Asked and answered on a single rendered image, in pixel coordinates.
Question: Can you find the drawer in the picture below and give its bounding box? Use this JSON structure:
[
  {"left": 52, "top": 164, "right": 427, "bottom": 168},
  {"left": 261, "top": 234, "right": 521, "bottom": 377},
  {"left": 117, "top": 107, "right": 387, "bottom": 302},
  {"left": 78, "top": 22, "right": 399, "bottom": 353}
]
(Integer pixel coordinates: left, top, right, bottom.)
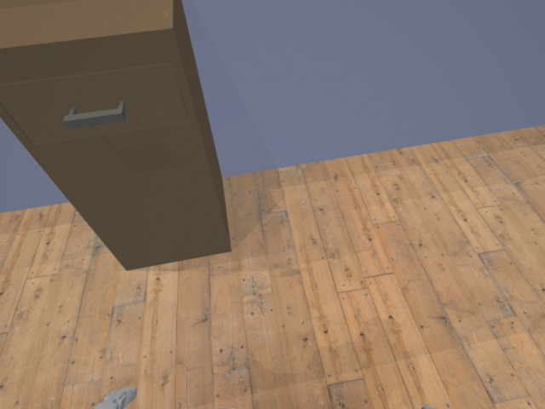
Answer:
[{"left": 0, "top": 62, "right": 188, "bottom": 144}]

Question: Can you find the cabinet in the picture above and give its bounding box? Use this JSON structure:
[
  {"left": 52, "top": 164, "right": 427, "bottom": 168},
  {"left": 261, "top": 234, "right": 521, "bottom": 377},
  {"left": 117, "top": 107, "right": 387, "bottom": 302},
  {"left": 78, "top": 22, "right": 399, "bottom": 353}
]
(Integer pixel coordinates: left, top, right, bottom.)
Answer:
[{"left": 0, "top": 0, "right": 232, "bottom": 271}]

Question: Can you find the handle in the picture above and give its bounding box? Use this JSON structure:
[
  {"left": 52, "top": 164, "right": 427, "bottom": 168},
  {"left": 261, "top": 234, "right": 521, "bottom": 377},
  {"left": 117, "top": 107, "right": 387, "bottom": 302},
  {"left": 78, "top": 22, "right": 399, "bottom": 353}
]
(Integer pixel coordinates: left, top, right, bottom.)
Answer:
[{"left": 63, "top": 101, "right": 126, "bottom": 129}]

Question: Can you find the robot left hand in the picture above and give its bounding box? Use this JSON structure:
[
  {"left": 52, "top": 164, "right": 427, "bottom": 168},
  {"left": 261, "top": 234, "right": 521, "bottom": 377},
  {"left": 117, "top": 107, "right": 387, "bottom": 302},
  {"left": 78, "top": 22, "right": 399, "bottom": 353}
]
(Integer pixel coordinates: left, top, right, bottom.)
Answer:
[{"left": 94, "top": 387, "right": 137, "bottom": 409}]

